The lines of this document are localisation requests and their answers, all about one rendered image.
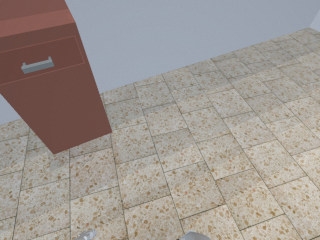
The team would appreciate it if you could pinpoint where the cabinet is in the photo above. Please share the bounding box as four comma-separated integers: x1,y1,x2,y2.
0,0,112,155

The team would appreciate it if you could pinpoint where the handle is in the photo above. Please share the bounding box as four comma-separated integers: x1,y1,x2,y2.
21,56,54,74

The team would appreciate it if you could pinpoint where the drawer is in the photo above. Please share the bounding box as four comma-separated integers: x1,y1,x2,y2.
0,35,84,85

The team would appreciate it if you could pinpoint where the left robot hand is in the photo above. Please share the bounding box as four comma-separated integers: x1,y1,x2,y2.
73,229,97,240

